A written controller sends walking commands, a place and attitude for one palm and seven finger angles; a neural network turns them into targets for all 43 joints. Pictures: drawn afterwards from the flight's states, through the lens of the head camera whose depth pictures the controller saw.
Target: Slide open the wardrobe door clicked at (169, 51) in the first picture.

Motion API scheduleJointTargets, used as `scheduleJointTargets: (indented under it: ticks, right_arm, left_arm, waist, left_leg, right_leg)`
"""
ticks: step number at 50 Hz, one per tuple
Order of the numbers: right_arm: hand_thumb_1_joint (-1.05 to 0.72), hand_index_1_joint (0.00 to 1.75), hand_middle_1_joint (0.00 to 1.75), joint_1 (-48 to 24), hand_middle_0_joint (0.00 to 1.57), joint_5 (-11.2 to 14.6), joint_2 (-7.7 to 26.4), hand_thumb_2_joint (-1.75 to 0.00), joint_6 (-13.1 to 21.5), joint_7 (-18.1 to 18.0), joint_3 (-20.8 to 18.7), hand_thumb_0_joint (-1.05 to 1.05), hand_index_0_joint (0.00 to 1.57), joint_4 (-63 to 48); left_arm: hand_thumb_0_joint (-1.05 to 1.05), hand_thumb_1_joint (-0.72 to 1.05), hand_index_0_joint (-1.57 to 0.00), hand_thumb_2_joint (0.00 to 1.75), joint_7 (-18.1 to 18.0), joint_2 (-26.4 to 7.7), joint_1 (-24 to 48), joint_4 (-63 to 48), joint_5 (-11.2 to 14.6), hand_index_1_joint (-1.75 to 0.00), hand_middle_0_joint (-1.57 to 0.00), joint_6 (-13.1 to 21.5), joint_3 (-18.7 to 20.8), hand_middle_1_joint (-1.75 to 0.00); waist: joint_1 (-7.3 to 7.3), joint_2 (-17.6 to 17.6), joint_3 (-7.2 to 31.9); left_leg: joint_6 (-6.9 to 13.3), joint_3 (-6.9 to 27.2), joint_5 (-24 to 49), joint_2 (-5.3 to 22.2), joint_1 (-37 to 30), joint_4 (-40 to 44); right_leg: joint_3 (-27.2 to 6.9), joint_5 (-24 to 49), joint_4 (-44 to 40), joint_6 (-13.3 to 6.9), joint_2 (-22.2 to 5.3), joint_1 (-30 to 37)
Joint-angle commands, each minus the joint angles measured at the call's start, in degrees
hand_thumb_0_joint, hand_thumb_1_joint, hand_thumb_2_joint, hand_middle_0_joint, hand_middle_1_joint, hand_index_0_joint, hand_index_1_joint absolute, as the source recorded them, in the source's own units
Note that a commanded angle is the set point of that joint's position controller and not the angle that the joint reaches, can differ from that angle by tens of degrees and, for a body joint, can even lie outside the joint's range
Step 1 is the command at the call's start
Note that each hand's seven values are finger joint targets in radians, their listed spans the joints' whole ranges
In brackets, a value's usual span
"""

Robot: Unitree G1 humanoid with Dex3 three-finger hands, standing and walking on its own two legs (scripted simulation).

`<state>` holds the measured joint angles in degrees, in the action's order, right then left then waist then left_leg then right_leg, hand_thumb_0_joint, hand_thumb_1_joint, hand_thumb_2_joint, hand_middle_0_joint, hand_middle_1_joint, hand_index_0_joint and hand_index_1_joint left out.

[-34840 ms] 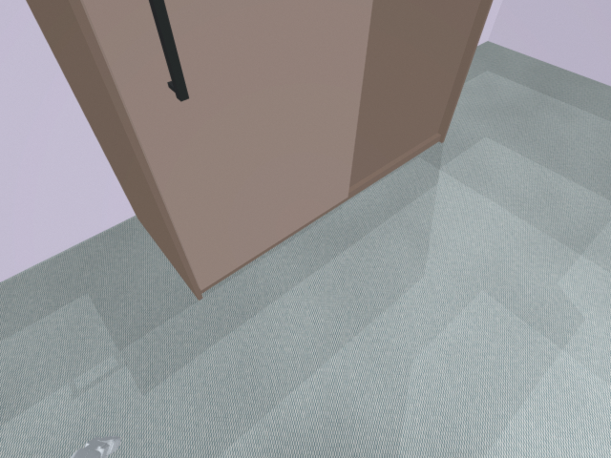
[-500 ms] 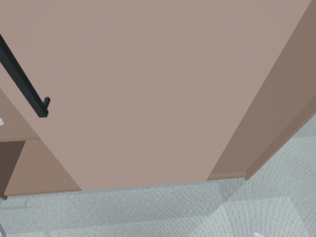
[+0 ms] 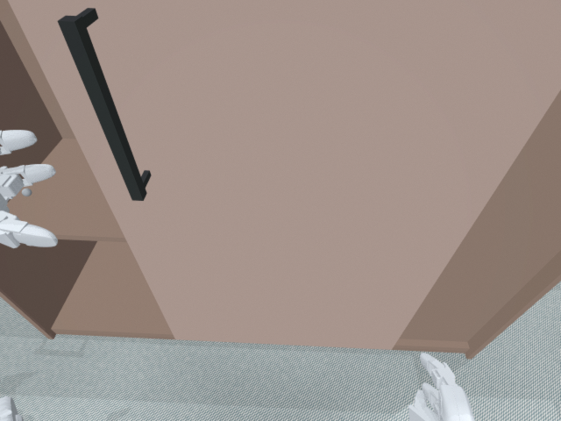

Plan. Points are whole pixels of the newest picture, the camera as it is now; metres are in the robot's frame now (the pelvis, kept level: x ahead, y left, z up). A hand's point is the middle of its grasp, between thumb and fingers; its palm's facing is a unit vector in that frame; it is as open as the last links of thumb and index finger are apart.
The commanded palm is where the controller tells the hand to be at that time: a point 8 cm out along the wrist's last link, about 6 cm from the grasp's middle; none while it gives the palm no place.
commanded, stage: draw the hand back to the body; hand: left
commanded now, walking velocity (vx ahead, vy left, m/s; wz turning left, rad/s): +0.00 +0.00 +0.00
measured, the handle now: (117, 118) +0.47 +0.31 +0.19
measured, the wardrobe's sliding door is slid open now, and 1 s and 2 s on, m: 0.46 0.46 0.46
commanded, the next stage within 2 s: step back with the hand held close in 1.46 s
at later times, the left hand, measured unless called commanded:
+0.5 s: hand (30, 245) +0.24 +0.31 +0.17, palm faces +0.41 -0.88 -0.25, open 14.1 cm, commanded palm +0.19 +0.34 +0.19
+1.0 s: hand (89, 259) +0.23 +0.24 +0.17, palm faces +0.41 -0.83 -0.39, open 9.6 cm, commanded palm +0.18 +0.28 +0.18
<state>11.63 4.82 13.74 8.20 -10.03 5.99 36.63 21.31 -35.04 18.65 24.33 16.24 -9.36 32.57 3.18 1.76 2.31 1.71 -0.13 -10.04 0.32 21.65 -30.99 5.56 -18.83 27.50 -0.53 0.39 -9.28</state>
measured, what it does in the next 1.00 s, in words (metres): stands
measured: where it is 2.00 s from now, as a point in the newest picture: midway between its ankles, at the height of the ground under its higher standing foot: outside the picture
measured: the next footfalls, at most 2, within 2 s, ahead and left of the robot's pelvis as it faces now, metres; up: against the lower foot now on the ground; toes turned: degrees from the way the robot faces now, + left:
none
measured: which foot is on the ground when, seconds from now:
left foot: down 0.00-1.00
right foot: down 0.00-1.00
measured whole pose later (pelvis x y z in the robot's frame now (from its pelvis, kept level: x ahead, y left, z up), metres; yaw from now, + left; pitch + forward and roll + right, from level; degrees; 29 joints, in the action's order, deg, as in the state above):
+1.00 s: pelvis +0.02 -0.01 +0.01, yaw -3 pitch -4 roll +0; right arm 11.0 0.1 13.3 7.3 -4.9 1.5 37.8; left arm -5.3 -20.8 -23.9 -19.2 5.1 4.8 20.3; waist 3.5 3.0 0.2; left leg 0.8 -3.6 -9.0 0.6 10.2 -22.8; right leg 1.7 -17.4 21.3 -1.0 0.4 -0.2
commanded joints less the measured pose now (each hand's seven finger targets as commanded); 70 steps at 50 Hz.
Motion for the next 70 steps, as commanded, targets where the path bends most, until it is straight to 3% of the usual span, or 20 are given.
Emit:
scheduleJointTargets:
  ticks: [1,3,6,8,14,19,20,21,22,25,29,32,33,37,43,44,54,58,64,70]
  right_arm:
    - [-0.90,0.30,0.30,-5.2,0.20,0.8,9.4,-0.90,4.7,-0.7,-3.4,0.00,0.20,-10.1]
    - [-0.90,0.30,0.30,-5.1,0.20,0.4,9.2,-0.90,5.2,0.5,-3.6,0.00,0.20,-11.7]
    - [-0.90,0.30,0.30,-5.4,0.20,0.8,8.4,-0.90,5.8,2.1,-3.7,0.00,0.20,-13.3]
    - [-0.90,0.30,0.30,-5.6,0.20,1.2,8.7,-0.90,6.0,2.5,-4.2,0.00,0.20,-13.5]
    - [-0.90,0.30,0.30,-6.4,0.20,1.1,8.8,-0.90,6.9,1.9,-4.5,0.00,0.20,-12.9]
    - [-0.90,0.30,0.30,-7.6,0.20,0.7,8.0,-0.90,8.1,1.0,-4.1,0.00,0.20,-11.5]
    - [-0.90,0.30,0.30,-6.0,0.20,-2.8,8.8,-0.90,8.5,2.7,-4.7,0.00,0.20,-9.2]
    - [-0.90,0.30,0.30,-6.8,0.20,-2.7,8.5,-0.90,8.6,2.9,-4.8,0.00,0.20,-8.4]
    - [-0.90,0.30,0.30,-6.9,0.20,-2.7,8.3,-0.90,8.1,3.0,-5.1,0.00,0.20,-8.0]
    - [-0.90,0.30,0.30,-7.7,0.20,-3.1,8.3,-0.90,7.4,3.5,-5.9,0.00,0.20,-7.5]
    - [-0.90,0.30,0.30,-8.2,0.20,-3.4,7.6,-0.90,6.6,3.5,-6.4,0.00,0.20,-6.4]
    - [-0.90,0.30,0.30,-8.6,0.20,-3.7,7.4,-0.90,5.9,3.6,-6.4,0.00,0.20,-6.0]
    - [-0.90,0.30,0.30,-8.5,0.20,-3.8,7.5,-0.90,5.8,3.5,-6.6,0.00,0.20,-5.7]
    - [-0.90,0.30,0.30,-9.3,0.20,-4.1,6.7,-0.90,4.8,4.0,-6.6,0.00,0.20,-6.4]
    - [-0.90,0.30,0.30,-9.6,0.20,-4.5,6.5,-0.90,3.2,4.5,-7.0,0.00,0.20,-7.4]
    - [-0.90,0.30,0.30,-9.5,0.20,-4.4,5.8,-0.90,2.8,4.6,-6.9,0.00,0.20,-7.8]
    - [-0.90,0.30,0.30,-9.4,0.20,-4.7,5.1,-0.90,0.9,4.8,-6.9,0.00,0.20,-9.6]
    - [-0.90,0.30,0.30,-9.3,0.20,-4.8,5.3,-0.90,0.1,4.4,-7.0,0.00,0.20,-9.3]
    - [-0.90,0.30,0.30,-9.6,0.20,-4.6,4.7,-0.90,-1.1,4.3,-6.7,0.00,0.20,-9.6]
    - [-0.90,0.30,0.30,-10.1,0.20,-4.8,4.8,-0.90,-1.2,4.2,-6.7,0.00,0.20,-9.7]
  left_arm:
    - [0.00,-0.55,-0.25,0.20,10.1,-23.3,17.3,-12.7,5.5,-1.15,-0.25,2.8,5.2,-1.15]
    - [0.00,-0.55,-0.25,0.20,9.3,-26.7,10.3,-15.2,5.9,-1.15,-0.25,3.2,10.5,-1.15]
    - [0.00,-0.55,-0.25,0.20,7.6,-19.6,2.9,-18.8,7.3,-1.15,-0.25,2.3,8.0,-1.15]
    - [0.00,-0.55,-0.25,0.20,6.5,-18.2,-0.8,-18.3,8.4,-1.15,-0.25,1.3,8.9,-1.15]
    - [0.00,-0.55,-0.25,0.20,3.4,-15.5,0.6,-29.7,7.8,-1.15,-0.25,0.4,6.3,-1.15]
    - [0.00,-0.37,-0.24,0.29,1.4,-13.6,-0.1,-36.1,7.6,-1.04,-0.24,2.2,5.5,-1.04]
    - [0.00,-0.33,-0.24,0.31,-10.1,-17.9,-0.9,-36.9,-3.1,-1.02,-0.24,7.8,5.3,-1.02]
    - [0.00,-0.30,-0.24,0.32,-15.0,-9.7,-6.9,-33.4,-3.7,-1.00,-0.24,9.5,1.4,-1.00]
    - [0.00,-0.26,-0.24,0.34,-18.3,-6.8,-11.5,-34.5,-5.1,-0.98,-0.24,11.0,0.2,-0.98]
    - [0.00,-0.15,-0.24,0.39,-24.0,-7.5,-14.1,-44.2,-7.5,-0.92,-0.24,15.3,1.1,-0.92]
    - [0.00,-0.01,-0.23,0.46,-27.3,-2.6,-16.8,-44.9,-9.3,-0.83,-0.23,17.5,-2.6,-0.83]
    - [0.00,0.10,-0.23,0.51,-28.4,-1.9,-18.6,-46.6,-10.4,-0.77,-0.23,18.4,-2.9,-0.77]
    - [0.00,0.14,-0.23,0.53,-28.6,-2.3,-20.2,-45.9,-10.5,-0.75,-0.23,18.6,-2.2,-0.75]
    - [0.00,0.28,-0.22,0.60,-28.7,-0.1,-24.6,-50.1,-11.1,-0.66,-0.22,19.0,-3.7,-0.66]
    - [0.00,0.50,-0.21,0.71,-28.0,0.2,-34.0,-52.5,-10.9,-0.53,-0.21,18.3,-3.1,-0.53]
    - [0.00,0.54,-0.21,0.73,-27.8,2.5,-35.4,-53.4,-10.7,-0.51,-0.21,18.1,-4.9,-0.51]
    - [0.00,0.90,-0.20,0.90,-27.3,4.5,-42.2,-60.9,-10.8,-0.30,-0.20,16.8,-7.7,-0.30]
    - [0.00,0.90,-0.20,0.90,-27.7,1.8,-41.1,-60.7,-10.7,-0.30,-0.20,16.3,-5.0,-0.30]
    - [0.00,0.90,-0.20,0.90,-27.3,4.6,-41.6,-58.6,-10.4,-0.30,-0.20,15.7,-7.2,-0.30]
    - [0.00,0.90,-0.20,0.90,-27.3,3.4,-40.0,-60.2,-10.6,-0.30,-0.20,16.0,-6.8,-0.30]
  waist:
    - [-1.18,6.8,12.2]
    - [1.17,6.8,12.8]
    - [0.95,5.6,10.2]
    - [1.02,3.2,8.3]
    - [0.06,5.8,7.6]
    - [0.01,7.9,6.9]
    - [-0.18,8.1,-2.0]
    - [-1.11,6.8,-3.9]
    - [-0.61,5.1,-3.1]
    - [0.11,5.8,4.9]
    - [-0.48,3.3,2.2]
    - [0.06,4.3,3.2]
    - [0.22,1.8,3.2]
    - [0.77,4.1,3.8]
    - [1.49,0.8,2.7]
    - [1.06,1.5,1.8]
    - [0.86,1.2,2.6]
    - [1.09,0.4,3.0]
    - [0.96,0.3,2.1]
    - [1.07,0.4,2.3]
  left_leg:
    - [1.0,4.4,4.7,-0.5,-19.4,4.2]
    - [1.1,3.9,7.0,-0.7,-18.3,4.0]
    - [0.6,3.7,4.9,0.0,-17.5,5.3]
    - [0.6,3.2,2.6,0.1,-16.2,5.0]
    - [0.7,3.3,-0.9,0.3,-17.5,5.8]
    - [0.7,3.1,-1.8,0.1,-18.7,6.3]
    - [0.0,2.9,-5.4,-0.8,-14.1,7.3]
    - [-0.6,3.9,-9.6,0.0,-13.4,8.9]
    - [-0.6,4.2,-11.8,0.5,-14.1,10.0]
    - [0.0,2.2,-7.6,0.6,-17.6,9.9]
    - [0.2,1.5,-7.5,1.1,-18.4,11.4]
    - [0.3,1.3,-5.2,0.9,-20.2,11.9]
    - [0.5,1.2,-3.8,1.0,-20.1,11.8]
    - [0.3,0.5,0.8,0.9,-21.5,11.4]
    - [0.6,-0.3,6.4,1.0,-20.9,10.7]
    - [0.5,-0.7,7.3,1.1,-20.9,10.4]
    - [0.8,-1.9,12.3,0.7,-21.7,8.5]
    - [0.9,-2.0,12.6,0.4,-21.5,8.1]
    - [0.9,-2.0,12.7,0.4,-21.6,8.3]
    - [1.0,-2.0,12.4,0.2,-22.1,8.3]
  right_leg:
    - [-3.5,11.2,-5.6,-1.0,1.4,-7.7]
    - [-3.3,12.7,-5.3,-1.4,1.5,-5.6]
    - [-2.5,11.1,-4.9,-1.0,1.7,-7.0]
    - [-3.5,9.1,-6.0,-0.6,1.4,-7.5]
    - [-4.0,5.2,-6.7,0.1,1.4,-9.4]
    - [-4.3,4.2,-7.4,0.0,1.2,-8.7]
    - [-6.4,0.8,-12.4,-0.3,0.7,-13.0]
    - [-5.3,-1.0,-11.8,-0.7,-0.3,-12.8]
    - [-4.9,-1.6,-11.2,-0.7,-0.4,-11.3]
    - [-5.3,0.8,-10.9,-0.8,-0.7,-6.1]
    - [-5.1,0.8,-11.1,-0.4,-0.3,-5.5]
    - [-4.7,2.9,-10.6,-0.5,0.0,-4.6]
    - [-4.6,4.0,-11.1,-0.4,0.1,-3.8]
    - [-4.5,7.1,-10.4,-0.6,-0.1,-2.4]
    - [-4.3,12.8,-10.8,-0.3,-0.2,-0.3]
    - [-4.4,13.7,-10.2,-0.2,-0.5,-0.2]
    - [-4.3,21.2,-9.4,0.4,-0.8,0.3]
    - [-4.4,23.1,-9.9,0.5,-0.8,0.5]
    - [-4.5,23.5,-9.4,0.7,-1.1,0.8]
    - [-4.7,23.5,-10.2,0.8,-1.1,0.6]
